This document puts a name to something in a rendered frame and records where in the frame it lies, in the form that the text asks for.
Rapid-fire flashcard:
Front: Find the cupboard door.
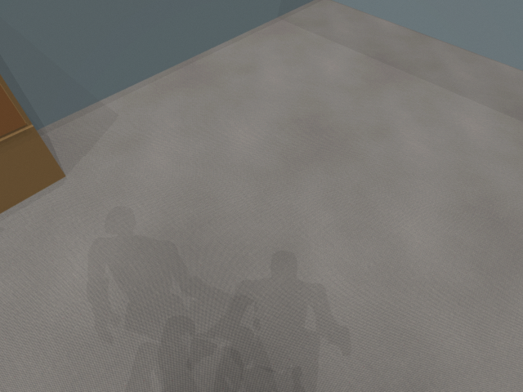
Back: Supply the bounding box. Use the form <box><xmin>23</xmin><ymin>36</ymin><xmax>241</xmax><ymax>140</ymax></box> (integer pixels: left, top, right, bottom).
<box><xmin>0</xmin><ymin>85</ymin><xmax>26</xmax><ymax>136</ymax></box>

